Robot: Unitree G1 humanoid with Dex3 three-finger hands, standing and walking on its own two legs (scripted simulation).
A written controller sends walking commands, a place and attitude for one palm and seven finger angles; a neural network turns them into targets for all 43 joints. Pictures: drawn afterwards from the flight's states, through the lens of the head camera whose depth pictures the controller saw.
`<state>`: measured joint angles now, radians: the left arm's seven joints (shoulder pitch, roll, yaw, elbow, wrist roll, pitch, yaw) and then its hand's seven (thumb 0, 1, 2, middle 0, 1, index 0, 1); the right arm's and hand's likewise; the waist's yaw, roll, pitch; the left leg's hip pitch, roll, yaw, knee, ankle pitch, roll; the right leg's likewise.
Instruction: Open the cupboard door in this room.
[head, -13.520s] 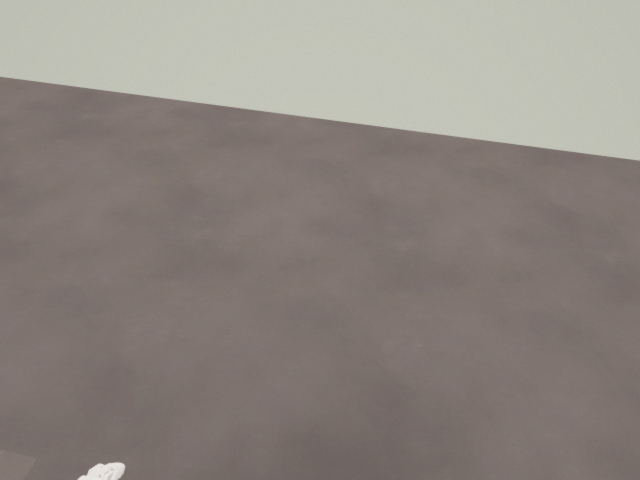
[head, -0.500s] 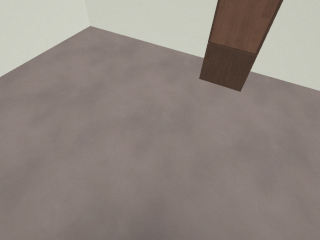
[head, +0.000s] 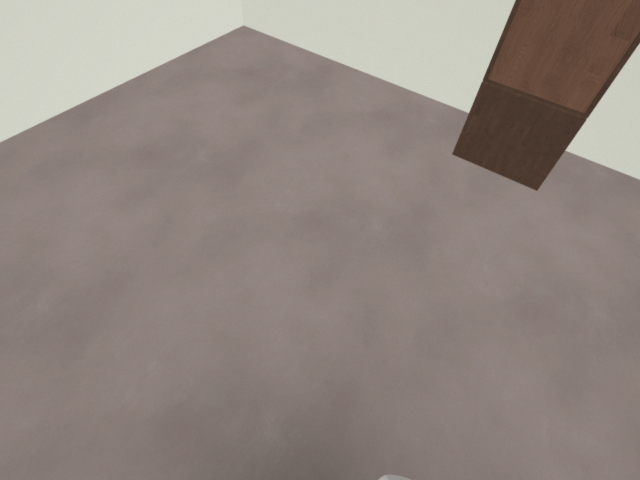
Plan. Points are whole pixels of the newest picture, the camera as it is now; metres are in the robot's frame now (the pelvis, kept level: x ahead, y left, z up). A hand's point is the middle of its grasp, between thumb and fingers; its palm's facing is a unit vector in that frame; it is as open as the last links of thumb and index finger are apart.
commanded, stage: stand and wait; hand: left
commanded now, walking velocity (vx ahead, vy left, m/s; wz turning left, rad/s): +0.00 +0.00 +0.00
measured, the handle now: out of the picture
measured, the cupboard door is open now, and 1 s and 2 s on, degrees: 0 0 0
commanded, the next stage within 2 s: turn or walk to find it in 0.30 s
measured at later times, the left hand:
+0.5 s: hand out of the picture +0.03 +0.13 -0.15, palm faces +0.14 -0.95 -0.27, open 7.3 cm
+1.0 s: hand out of the picture -0.04 +0.19 -0.16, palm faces +0.35 -0.90 -0.25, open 7.4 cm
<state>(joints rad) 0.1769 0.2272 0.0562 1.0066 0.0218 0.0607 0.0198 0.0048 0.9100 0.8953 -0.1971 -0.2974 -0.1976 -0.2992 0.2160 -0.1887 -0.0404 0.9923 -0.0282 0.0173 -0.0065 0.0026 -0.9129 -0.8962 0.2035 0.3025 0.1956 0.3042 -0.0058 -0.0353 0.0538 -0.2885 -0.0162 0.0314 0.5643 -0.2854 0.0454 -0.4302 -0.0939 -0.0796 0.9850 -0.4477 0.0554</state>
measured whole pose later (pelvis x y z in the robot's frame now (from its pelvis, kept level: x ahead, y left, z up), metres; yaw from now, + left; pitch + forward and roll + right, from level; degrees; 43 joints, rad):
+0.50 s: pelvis +0.00 -0.06 +0.01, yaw +7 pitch -1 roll +2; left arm 0.22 0.15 0.02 1.03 0.02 0.00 0.03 0.00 0.93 0.89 -0.20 -0.30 -0.20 -0.30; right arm 0.24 -0.21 -0.06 1.08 -0.02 0.06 0.00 0.00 -0.91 -0.90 0.20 0.30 0.19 0.30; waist -0.01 0.04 0.05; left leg -0.38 0.01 -0.02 0.94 -0.43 -0.04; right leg -0.19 -0.04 -0.12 0.48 -0.27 -0.04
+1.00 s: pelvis -0.03 -0.03 +0.01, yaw +19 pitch +0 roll +0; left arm 0.19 0.24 0.05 1.00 0.01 0.05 0.02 0.01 0.91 0.90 -0.20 -0.30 -0.20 -0.30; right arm 0.14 -0.19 -0.03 0.98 -0.03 0.02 0.00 0.00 -0.91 -0.90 0.21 0.30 0.20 0.30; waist 0.02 -0.02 0.06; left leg -0.22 0.00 -0.01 0.47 -0.25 0.01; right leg -0.40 -0.08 -0.05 0.92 -0.46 0.08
